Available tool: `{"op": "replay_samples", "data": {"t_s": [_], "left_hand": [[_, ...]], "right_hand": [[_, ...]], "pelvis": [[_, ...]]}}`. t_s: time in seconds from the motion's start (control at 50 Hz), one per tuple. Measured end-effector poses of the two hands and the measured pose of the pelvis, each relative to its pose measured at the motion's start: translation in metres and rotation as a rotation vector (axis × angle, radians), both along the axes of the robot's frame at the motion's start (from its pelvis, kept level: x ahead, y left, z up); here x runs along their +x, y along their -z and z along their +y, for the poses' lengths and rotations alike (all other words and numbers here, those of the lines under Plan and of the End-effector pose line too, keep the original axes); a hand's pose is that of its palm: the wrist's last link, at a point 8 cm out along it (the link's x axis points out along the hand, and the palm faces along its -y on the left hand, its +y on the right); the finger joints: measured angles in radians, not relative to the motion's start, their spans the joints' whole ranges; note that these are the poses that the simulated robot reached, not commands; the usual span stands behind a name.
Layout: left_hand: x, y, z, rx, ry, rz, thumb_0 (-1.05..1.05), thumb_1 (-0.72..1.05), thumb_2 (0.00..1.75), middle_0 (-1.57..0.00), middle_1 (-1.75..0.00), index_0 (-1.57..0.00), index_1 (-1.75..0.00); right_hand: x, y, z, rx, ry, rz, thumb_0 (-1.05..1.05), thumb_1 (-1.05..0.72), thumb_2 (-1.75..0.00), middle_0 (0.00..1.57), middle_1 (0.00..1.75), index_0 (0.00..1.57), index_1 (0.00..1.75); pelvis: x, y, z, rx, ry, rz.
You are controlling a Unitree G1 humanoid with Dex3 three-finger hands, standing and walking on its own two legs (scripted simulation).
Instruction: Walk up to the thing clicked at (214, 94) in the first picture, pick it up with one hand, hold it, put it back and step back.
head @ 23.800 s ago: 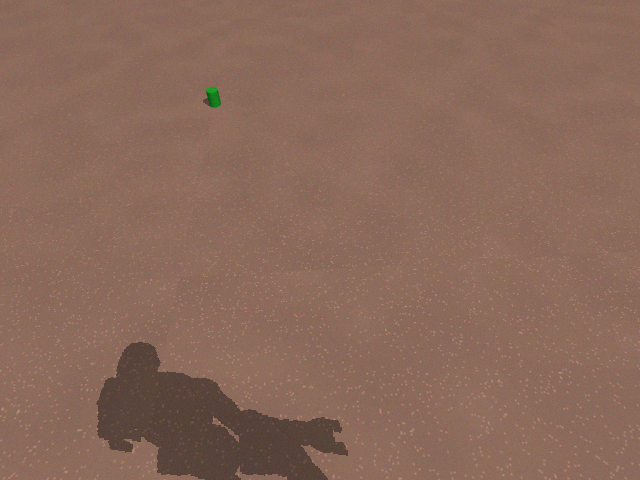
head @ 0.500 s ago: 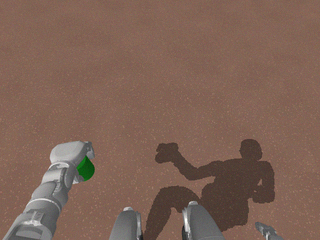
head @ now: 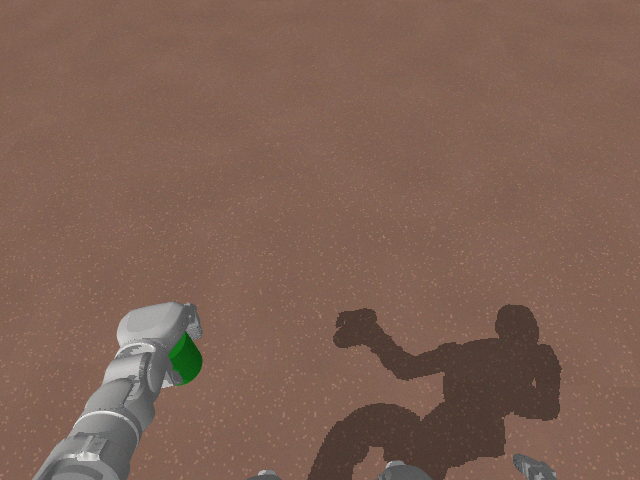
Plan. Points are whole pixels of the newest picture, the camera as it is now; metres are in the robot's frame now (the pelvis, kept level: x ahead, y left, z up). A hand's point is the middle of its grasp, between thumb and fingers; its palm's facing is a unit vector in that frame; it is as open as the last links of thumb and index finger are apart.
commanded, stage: hold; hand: left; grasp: from above
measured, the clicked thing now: (172, 353) +0.32 +0.23 -0.12
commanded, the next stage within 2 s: crouch in 1.88 s
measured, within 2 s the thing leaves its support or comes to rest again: neither
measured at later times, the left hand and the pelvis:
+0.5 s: hand (156, 347) +0.31 +0.23 -0.05, palm faces -0.49 -0.07 -0.87, open 8.8 cm; pelvis +0.01 +0.00 +0.02, yaw +0 degrees
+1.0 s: hand (156, 364) +0.28 +0.22 -0.03, palm faces -0.47 -0.07 -0.88, open 8.8 cm; pelvis -0.01 -0.01 +0.03, yaw +0 degrees
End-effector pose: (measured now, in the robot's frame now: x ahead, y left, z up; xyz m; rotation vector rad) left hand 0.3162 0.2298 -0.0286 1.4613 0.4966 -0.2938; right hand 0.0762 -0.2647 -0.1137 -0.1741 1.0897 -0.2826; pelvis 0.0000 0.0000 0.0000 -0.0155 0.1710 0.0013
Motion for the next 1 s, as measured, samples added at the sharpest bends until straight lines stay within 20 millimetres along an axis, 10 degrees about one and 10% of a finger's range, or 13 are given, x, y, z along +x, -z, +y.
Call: {"op": "replay_samples", "data": {"t_s": [1.0], "left_hand": [[-0.032,-0.057,-0.011,0.003,0.066,-0.014,0.0,0.06,0.62,-0.61,-0.84,-0.74,-0.76]], "right_hand": [[0.033,-0.033,0.0,0.032,-0.053,-0.138,0.01,-0.9,-0.9,0.2,0.3,0.2,0.3]], "pelvis": [[-0.01,-0.026,-0.006,0.017,0.006,-0.14]]}}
